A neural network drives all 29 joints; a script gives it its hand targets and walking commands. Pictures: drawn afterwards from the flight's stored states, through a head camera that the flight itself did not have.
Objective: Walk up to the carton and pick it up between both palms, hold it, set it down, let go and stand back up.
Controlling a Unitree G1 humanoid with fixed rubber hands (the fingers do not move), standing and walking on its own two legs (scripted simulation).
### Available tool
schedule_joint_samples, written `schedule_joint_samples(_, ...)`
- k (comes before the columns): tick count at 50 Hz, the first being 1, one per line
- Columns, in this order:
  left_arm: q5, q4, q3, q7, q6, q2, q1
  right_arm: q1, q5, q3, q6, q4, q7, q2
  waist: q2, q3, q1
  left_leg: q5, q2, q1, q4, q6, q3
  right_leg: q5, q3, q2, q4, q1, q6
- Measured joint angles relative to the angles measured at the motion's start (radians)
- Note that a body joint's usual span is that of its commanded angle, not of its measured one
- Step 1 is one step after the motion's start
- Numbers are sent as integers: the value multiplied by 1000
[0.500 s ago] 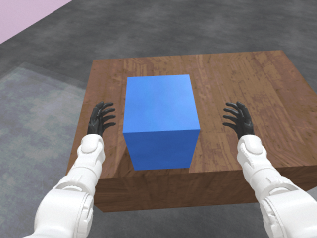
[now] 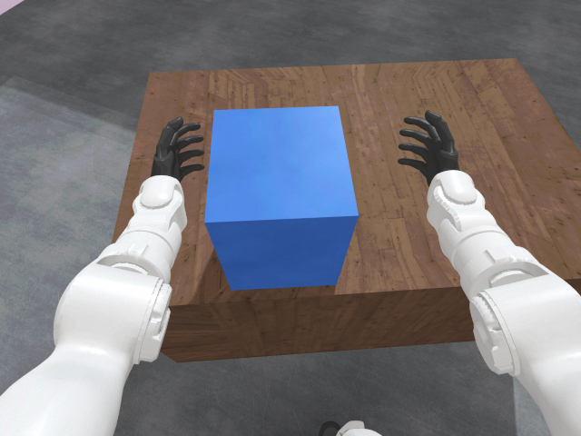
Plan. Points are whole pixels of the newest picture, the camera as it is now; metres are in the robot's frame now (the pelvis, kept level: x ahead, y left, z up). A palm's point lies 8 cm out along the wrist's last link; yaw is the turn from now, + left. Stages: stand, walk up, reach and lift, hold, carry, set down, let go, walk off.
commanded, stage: reach and lift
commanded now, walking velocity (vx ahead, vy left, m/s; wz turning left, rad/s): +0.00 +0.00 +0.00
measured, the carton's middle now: (280, 205) +0.50 +0.02 -0.06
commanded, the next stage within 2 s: none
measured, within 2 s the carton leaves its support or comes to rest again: neither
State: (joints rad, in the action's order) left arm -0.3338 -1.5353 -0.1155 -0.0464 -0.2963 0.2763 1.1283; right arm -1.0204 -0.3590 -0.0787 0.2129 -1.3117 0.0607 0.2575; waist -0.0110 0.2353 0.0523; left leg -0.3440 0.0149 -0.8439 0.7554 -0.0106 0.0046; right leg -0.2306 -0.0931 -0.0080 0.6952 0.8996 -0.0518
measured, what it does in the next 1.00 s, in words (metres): stands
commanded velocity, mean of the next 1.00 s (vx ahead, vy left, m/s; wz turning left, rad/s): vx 0.00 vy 0.00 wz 0.00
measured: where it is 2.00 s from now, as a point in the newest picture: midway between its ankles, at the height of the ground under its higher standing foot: outside the picture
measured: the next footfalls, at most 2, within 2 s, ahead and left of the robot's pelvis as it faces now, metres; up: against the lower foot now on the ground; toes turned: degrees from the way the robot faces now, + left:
none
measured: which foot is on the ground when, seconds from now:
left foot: down 0.00-1.00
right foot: down 0.00-1.00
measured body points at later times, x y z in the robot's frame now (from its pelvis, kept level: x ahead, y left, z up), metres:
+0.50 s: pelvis +0.00 -0.01 +0.00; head +0.14 +0.01 +0.42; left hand +0.49 +0.18 +0.02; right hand +0.47 -0.19 +0.03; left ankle -0.01 +0.12 -0.70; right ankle +0.04 -0.09 -0.70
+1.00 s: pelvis +0.00 +0.01 -0.02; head +0.16 +0.02 +0.40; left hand +0.49 +0.17 -0.02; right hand +0.46 -0.17 -0.03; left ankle -0.01 +0.12 -0.70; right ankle +0.04 -0.09 -0.70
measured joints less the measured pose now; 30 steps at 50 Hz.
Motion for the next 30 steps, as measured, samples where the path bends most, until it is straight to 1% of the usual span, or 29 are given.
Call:
schedule_joint_samples(7,19,-42,7,10,-5,11,61,-39,22,26,-6,-14,14,-15,-2,7,14,17,-1,-19,-23,-6,-9,12,-9,0,-20,17,-6)
schedule_joint_samples(13,57,-75,48,25,-33,20,59,-36,54,53,9,-23,29,-30,-3,-2,20,29,-4,-13,-47,-8,-13,17,-13,3,-36,12,-8)
schedule_joint_samples(16,67,-87,62,30,-54,23,41,-20,75,73,26,-24,33,-40,-4,0,24,33,-7,-20,-51,-9,-16,17,-15,6,-36,20,-9)
schedule_joint_samples(25,64,-106,67,27,-121,12,13,8,147,144,84,-45,30,-80,0,17,34,27,-12,-105,-14,-9,-25,10,-25,14,-4,99,-9)
schedule_joint_samples(29,86,-97,84,22,-149,-9,14,14,191,183,116,-49,28,-101,4,21,35,21,-12,-151,10,-8,-27,9,-26,14,12,140,-8)
schedule_joint_samples(30,91,-93,96,14,-159,-15,14,16,203,194,124,-49,29,-107,6,23,34,20,-12,-161,15,-8,-27,9,-27,14,15,150,-7)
